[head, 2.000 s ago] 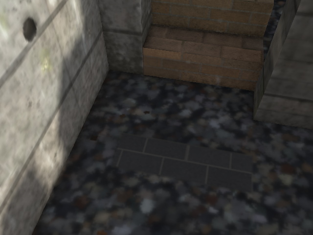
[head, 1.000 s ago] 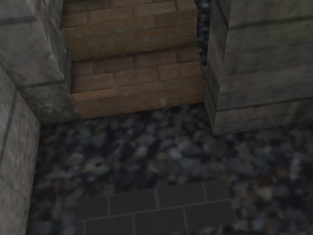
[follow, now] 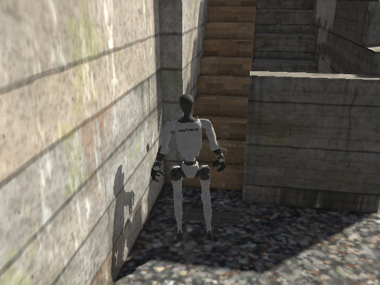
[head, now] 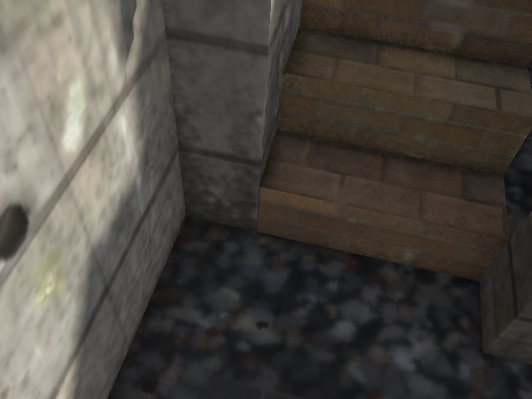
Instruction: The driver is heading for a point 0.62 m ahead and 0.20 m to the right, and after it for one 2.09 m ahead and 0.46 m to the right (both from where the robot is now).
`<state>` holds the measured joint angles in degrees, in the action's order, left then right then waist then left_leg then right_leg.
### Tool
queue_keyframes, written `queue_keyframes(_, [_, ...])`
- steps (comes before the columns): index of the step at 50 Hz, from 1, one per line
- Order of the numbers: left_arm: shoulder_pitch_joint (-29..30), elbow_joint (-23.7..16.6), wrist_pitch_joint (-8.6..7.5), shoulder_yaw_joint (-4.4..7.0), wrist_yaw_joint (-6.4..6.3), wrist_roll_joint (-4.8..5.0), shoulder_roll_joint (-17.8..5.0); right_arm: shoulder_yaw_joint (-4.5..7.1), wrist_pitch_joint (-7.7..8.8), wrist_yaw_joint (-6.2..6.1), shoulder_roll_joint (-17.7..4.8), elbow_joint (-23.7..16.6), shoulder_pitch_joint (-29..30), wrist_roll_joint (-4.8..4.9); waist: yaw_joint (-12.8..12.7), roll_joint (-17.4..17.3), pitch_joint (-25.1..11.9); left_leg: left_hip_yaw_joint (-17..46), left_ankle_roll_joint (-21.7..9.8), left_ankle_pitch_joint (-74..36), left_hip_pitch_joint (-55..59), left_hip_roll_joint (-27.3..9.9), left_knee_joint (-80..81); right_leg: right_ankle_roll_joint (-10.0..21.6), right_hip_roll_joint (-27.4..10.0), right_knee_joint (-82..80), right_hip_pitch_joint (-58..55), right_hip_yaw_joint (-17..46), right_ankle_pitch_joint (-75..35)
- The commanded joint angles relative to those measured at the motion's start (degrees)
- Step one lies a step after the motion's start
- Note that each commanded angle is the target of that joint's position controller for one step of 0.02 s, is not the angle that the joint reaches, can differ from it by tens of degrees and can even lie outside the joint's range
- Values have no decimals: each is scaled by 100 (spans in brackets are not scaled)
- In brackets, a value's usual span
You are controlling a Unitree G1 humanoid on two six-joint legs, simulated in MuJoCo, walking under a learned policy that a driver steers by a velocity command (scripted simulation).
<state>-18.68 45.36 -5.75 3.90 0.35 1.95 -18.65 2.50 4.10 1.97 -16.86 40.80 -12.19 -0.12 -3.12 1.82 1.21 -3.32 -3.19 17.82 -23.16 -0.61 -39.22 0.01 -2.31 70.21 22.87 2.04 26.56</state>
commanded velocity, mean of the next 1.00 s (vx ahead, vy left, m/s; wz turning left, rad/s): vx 0.49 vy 0.00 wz -0.38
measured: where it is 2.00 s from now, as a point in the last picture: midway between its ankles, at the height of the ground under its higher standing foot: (355, 248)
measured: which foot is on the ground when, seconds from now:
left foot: down 0.00-0.46, up 0.48-0.88, down 0.90-1.00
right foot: up 0.00-0.42, down 0.44-0.90, up 0.92-1.00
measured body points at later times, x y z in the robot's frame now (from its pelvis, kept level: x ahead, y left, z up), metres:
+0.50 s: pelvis +0.28 -0.05 -0.01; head +0.34 -0.06 +0.44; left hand +0.52 +0.15 -0.11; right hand +0.24 -0.32 -0.13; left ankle +0.07 +0.10 -0.64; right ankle +0.36 -0.12 -0.72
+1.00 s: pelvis +0.57 -0.11 +0.01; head +0.60 -0.11 +0.46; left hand +0.74 +0.11 -0.12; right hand +0.57 -0.41 -0.09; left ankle +0.68 -0.05 -0.72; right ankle +0.42 -0.14 -0.63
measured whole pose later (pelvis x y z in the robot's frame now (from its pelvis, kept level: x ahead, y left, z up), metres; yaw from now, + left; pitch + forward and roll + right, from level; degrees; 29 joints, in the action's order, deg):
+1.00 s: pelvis +0.57 -0.11 +0.01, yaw -27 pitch +0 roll +0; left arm -19.5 45.6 -3.0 2.6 -0.4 -2.5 -15.9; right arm 2.3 4.3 -1.1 -14.0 45.6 -10.6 -2.1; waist -1.9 2.1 2.8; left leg 0.8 -2.5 9.9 -20.3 2.0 -30.0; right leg 5.3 7.5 65.2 17.9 4.6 22.6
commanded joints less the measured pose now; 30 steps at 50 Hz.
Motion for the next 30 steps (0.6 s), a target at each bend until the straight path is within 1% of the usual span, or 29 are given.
queue_keyframes(1, [523, -666, -92, 120, -17, -126, -620, 188, 136, -91, -818, -87, -493, -149, 333, -712, -138, 2646, -886, 213, 1866, -1850, 2598, 228, -342, 295, 2455, 699, -1137])
queue_keyframes(2, [445, -616, 7, 167, 13, -104, -599, 140, 159, -174, -681, -108, -352, -204, 224, -746, -129, 2182, -721, -178, 1603, -1711, 2751, 195, -329, 60, 2124, 817, -1510])
queue_keyframes(3, [373, -583, 80, 160, 37, -81, -481, 134, 193, -233, -707, -57, -387, -220, 188, -778, -125, 1831, -675, -606, 1541, -1676, 2843, 146, -234, -71, 2057, 882, -1742])
queue_keyframes(4, [377, -578, 133, 147, 50, -92, -362, 141, 216, -272, -745, 7, -502, -214, 197, -693, -94, 1457, -645, -1050, 1561, -1627, 2922, 86, -147, -186, 2121, 902, -1972])
queue_keyframes(5, [437, -597, 171, 151, 60, -119, -303, 146, 224, -304, -760, 64, -607, -195, 205, -616, -26, 1088, -592, -1402, 1592, -1550, 2995, 31, -51, -371, 2220, 891, -2223])
queue_keyframes(6, [511, -661, 184, 157, 68, -88, -238, 167, 180, -348, -822, 95, -631, -218, 173, -688, 8, 766, -536, -1649, 1598, -1437, 3026, -29, 24, -571, 2292, 797, -2423])
queue_keyframes(8, [791, -765, 202, 152, 120, -127, -158, 148, 133, -430, -779, 141, -788, -192, 253, -672, 115, 284, -413, -1913, 1607, -1298, 3111, -103, 143, -1058, 2343, 596, -2992])
queue_keyframes(9, [897, -797, 192, 135, 131, -104, -83, 140, 103, -468, -793, 177, -844, -192, 276, -758, 179, 115, -355, -1876, 1699, -1263, 3123, -122, 115, -1343, 2399, 494, -3285])
queue_keyframes(10, [1048, -836, 183, 116, 165, -105, -43, 132, 83, -502, -784, 197, -891, -185, 331, -751, 248, -31, -298, -1902, 1721, -1229, 3142, -122, 107, -1653, 2353, 395, -3504])
queue_keyframes(11, [1225, -867, 197, 96, 209, -100, -4, 132, 78, -526, -774, 230, -925, -201, 405, -786, 340, -216, -266, -1904, 1746, -1210, 3167, -119, 51, -1984, 2241, 252, -3711])
queue_keyframes(12, [1445, -942, 201, 70, 259, -98, 36, 136, 66, -549, -807, 260, -981, -195, 491, -762, 431, -310, -245, -1933, 1796, -1220, 3193, -104, 46, -2276, 2174, 96, -3801])
queue_keyframes(13, [1615, -996, 149, 21, 314, -62, 127, 155, 89, -523, -890, 312, -1015, -206, 569, -676, 474, -384, -257, -1900, 1921, -1293, 3151, -42, 15, -2517, 2166, -124, -3845])
queue_keyframes(14, [1882, -1113, 110, -22, 362, -40, 213, 146, 91, -503, -864, 389, -1156, -145, 702, -552, 661, -441, -294, -1900, 2011, -1384, 3153, 41, 24, -2743, 2143, -265, -3813])
queue_keyframes(15, [1914, -1166, 120, -17, 422, -43, 204, 149, 81, -467, -952, 415, -1145, -161, 735, -561, 699, -524, -290, -2076, 2123, -1371, 3082, 82, 59, -2962, 2030, -350, -3754])
queue_keyframes(16, [2043, -1093, 293, -88, 539, -678, 287, 56, 140, -310, -413, 436, -1269, 56, 761, -583, 856, -765, -280, -2510, 1965, -1203, 3321, 287, 329, -3305, 1598, -849, -3263])
queue_keyframes(17, [2077, -1176, 361, -74, 604, -713, 262, 116, 266, -273, -647, 481, -1387, 67, 731, -868, 908, -707, -261, -2879, 2005, -1360, 3246, 477, 325, -3361, 1302, -933, -3014])
queue_keyframes(18, [1927, -1162, 409, -44, 598, -682, 137, 171, 311, -268, -790, 514, -1254, 13, 555, -950, 808, -819, -203, -3887, 2372, -1405, 2905, 648, 401, -3439, 1207, -935, -2559])
queue_keyframes(19, [1682, -1102, 438, -16, 551, -652, 22, 214, 296, -279, -956, 496, -1133, -24, 393, -1045, 555, -894, -169, -5312, 2714, -1430, 2352, 792, 606, -3466, 973, -1046, -2006])
queue_keyframes(20, [1317, -1007, 437, 24, 480, -626, -83, 231, 205, -306, -1067, 484, -1112, -61, 201, -1180, 177, -935, -211, -6731, 3061, -1469, 1529, 932, 854, -3487, 630, -1146, -1399])
queue_keyframes(21, [739, -878, 387, 91, 408, -639, -252, 261, 120, -351, -1218, 438, -1117, -75, -113, -1315, -291, -891, -282, -7084, 3016, -1528, 489, 1097, 1005, -3804, -147, -978, -1056])
queue_keyframes(22, [-140, -587, 325, 193, 325, -664, -451, 261, 60, -399, -1232, 357, -1072, -31, -604, -1091, -925, -991, -195, -6217, 2444, -1353, -986, 1284, 999, -4313, -1519, -661, -1289])
queue_keyframes(23, [-490, -427, 291, 221, 246, -634, -704, 43, 54, -395, -497, 214, -1343, -81, -428, -327, -1426, -682, -219, -1914, 961, -1099, -2420, 1456, -143, -4225, -3017, 862, -673])
queue_keyframes(24, [-399, -655, 298, 410, 193, -583, -1393, -32, 97, -305, -203, -351, -1332, 86, -62, 1498, -2051, -101, 117, 1612, -1573, 308, -4723, 2705, -1628, -4768, -4657, 4564, -750])
queue_keyframes(25, [-626, -680, 311, 391, 101, -461, -1068, 43, 148, -370, -683, -397, -596, 24, -408, 236, -2023, 909, 15, 903, -2124, -13, -4719, 2360, -1547, -5207, -4775, 4250, -2366])
queue_keyframes(26, [-425, -558, 261, 354, 34, -365, -880, 14, 155, -406, -769, -364, -402, 57, -275, -101, -1409, 954, 32, 200, -1922, -301, -4256, 2142, -1365, -5091, -4006, 3098, -3472])
queue_keyframes(27, [-298, -532, 263, 279, 67, -410, -579, 4, 161, -400, -749, -322, -481, 71, -78, -458, -1011, 868, 29, 114, -1709, -479, -3679, 1869, -1086, -5072, -3417, 2461, -3938])
queue_keyframes(28, [-116, -610, 285, 206, 68, -383, -439, -3, 90, -343, -746, -245, -483, -75, 97, -458, -840, 901, 47, 100, -1484, -585, -3181, 1711, -889, -5191, -2970, 2135, -4213])
queue_keyframes(29, [-16, -566, 262, 150, 57, -359, -386, -22, -14, -310, -713, -149, -654, -158, 245, -364, -626, 830, 120, 66, -1053, -560, -2816, 1590, -757, -5339, -2402, 1903, -4454])
queue_keyframes(30, [-128, -474, 214, 127, 88, -338, -398, -12, -120, -289, -611, -149, -579, -169, 311, -305, -501, 779, 215, 143, -867, -485, -2547, 1534, -667, -5365, -2151, 1796, -4732])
